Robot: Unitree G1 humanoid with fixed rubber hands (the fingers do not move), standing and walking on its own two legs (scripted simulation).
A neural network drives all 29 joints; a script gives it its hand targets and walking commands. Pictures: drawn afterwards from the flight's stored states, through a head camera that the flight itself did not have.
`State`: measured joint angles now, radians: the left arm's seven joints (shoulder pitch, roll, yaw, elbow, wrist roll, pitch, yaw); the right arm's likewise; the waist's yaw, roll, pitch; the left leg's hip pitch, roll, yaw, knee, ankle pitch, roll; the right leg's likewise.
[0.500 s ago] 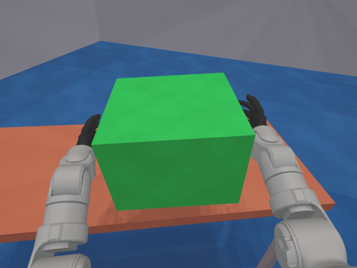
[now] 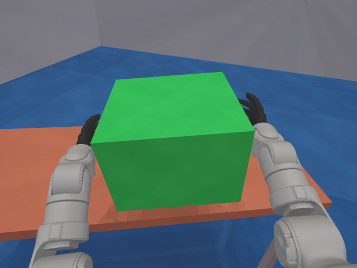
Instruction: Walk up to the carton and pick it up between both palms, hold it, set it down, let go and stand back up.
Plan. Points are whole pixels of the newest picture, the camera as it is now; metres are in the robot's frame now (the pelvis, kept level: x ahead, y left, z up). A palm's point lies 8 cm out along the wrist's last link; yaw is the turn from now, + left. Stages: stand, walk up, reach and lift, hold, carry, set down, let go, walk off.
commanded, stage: hold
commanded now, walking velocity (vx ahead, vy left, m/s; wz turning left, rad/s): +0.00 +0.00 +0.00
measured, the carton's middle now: (173, 136) +0.41 +0.00 +0.15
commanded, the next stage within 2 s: set down in 0.82 s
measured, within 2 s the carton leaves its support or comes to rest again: neither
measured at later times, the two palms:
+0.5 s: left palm (85, 147) +0.34 +0.19 +0.17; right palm (256, 126) +0.37 -0.19 +0.21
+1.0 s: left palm (84, 143) +0.34 +0.19 +0.18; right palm (256, 120) +0.37 -0.18 +0.22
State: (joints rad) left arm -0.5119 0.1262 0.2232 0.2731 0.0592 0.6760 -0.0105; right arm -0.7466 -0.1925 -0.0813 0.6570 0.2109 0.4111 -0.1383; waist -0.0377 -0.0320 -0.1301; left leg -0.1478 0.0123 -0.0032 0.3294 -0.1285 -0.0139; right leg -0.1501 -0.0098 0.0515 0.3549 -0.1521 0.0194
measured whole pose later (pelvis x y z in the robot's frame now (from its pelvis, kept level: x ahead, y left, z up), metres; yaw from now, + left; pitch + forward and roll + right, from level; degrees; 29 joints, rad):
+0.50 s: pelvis +0.00 +0.00 +0.00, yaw +0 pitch -3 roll +0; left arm -0.51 0.13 0.22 0.23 0.06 0.73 -0.01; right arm -0.75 -0.19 -0.08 0.64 0.21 0.45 -0.14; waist -0.04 -0.03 -0.13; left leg -0.15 0.01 0.00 0.33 -0.13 -0.01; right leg -0.15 -0.01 0.05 0.35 -0.15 0.02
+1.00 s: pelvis +0.00 +0.00 +0.00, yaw +0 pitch -3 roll +0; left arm -0.51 0.13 0.23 0.23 0.06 0.69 -0.01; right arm -0.78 -0.19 -0.08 0.64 0.20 0.44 -0.13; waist -0.04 -0.01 -0.13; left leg -0.15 0.01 0.00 0.33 -0.13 -0.01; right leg -0.15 -0.01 0.05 0.35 -0.15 0.02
